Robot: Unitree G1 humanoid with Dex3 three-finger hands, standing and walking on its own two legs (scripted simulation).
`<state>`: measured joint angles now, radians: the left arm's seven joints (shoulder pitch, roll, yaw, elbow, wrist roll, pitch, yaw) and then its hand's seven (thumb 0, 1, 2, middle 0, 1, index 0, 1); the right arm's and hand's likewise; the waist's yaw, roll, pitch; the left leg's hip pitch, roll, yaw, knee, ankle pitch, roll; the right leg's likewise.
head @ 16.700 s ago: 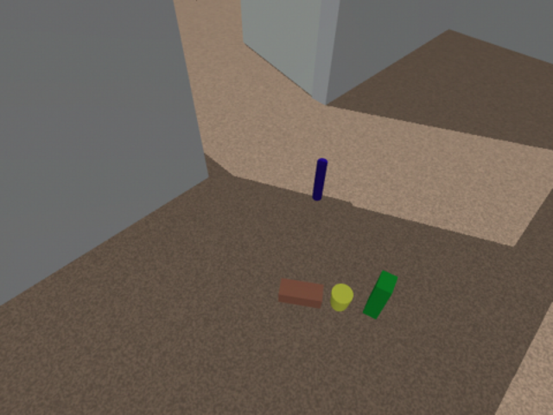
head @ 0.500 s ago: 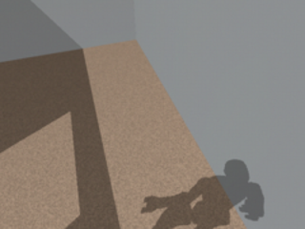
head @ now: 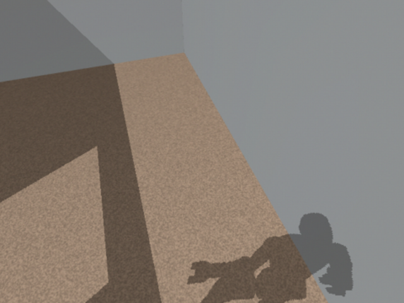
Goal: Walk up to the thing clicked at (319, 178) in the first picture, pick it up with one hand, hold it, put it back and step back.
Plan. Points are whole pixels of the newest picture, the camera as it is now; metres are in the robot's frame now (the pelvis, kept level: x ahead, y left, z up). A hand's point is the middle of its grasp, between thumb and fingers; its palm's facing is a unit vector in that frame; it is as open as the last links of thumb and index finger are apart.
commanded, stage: walk up
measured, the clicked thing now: out of the picture -0.30 +1.07 -0.66
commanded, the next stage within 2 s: none
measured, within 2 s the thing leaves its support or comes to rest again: neither
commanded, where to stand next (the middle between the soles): +1.03 +0.37 m, yaw +19 degrees
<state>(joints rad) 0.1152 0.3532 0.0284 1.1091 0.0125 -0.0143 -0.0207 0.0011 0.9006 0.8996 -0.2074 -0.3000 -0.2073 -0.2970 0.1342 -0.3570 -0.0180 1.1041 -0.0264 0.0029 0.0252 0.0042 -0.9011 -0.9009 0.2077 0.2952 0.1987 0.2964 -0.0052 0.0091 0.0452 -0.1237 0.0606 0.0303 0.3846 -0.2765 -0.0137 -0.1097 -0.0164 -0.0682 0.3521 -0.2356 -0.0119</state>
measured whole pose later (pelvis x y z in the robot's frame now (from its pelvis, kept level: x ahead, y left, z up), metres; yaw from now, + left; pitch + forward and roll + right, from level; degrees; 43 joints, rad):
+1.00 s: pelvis +0.38 +0.13 -0.01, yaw +19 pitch -1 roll -1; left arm 0.33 0.40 0.06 0.88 0.01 -0.10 -0.05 0.00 0.90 0.90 -0.21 -0.30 -0.21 -0.30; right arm 0.22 -0.44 -0.07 0.87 -0.02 -0.04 0.08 0.01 -0.90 -0.90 0.21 0.29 0.20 0.30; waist 0.06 0.06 0.08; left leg -0.53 0.07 -0.04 0.82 -0.23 0.00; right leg -0.12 -0.04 -0.18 0.42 -0.27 -0.02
